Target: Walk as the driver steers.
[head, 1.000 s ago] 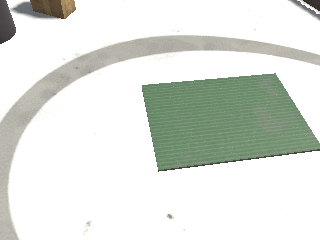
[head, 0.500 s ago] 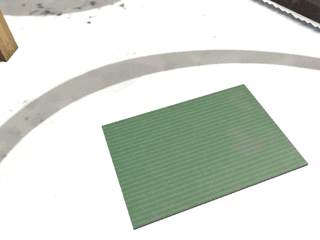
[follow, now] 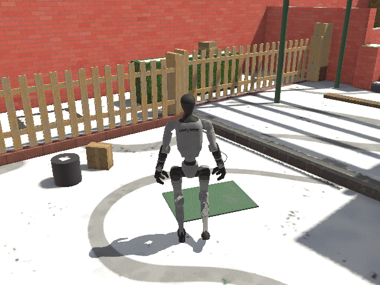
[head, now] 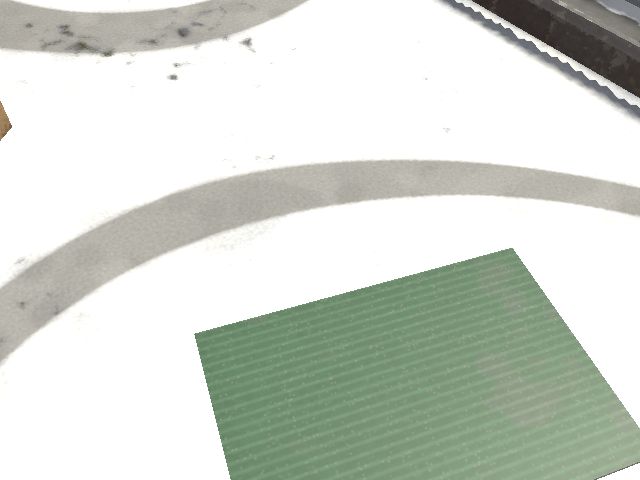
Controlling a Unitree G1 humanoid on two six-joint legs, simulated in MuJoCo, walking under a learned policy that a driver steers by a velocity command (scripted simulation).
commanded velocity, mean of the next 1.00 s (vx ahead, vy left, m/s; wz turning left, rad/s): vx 0.50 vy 0.00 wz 0.14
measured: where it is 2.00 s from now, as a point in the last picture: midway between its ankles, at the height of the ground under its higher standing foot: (309, 270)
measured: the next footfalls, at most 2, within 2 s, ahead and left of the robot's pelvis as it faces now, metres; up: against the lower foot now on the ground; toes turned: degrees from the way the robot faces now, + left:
right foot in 0.34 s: +0.36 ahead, -0.13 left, +0.02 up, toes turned -2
left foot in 0.88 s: +0.55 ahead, +0.14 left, +0.01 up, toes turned +17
